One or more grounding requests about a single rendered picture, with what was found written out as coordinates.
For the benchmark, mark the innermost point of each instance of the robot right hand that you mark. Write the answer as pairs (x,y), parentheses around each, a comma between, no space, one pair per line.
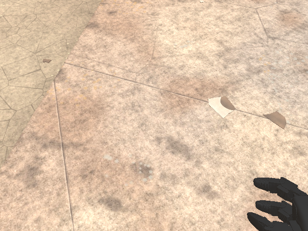
(294,217)

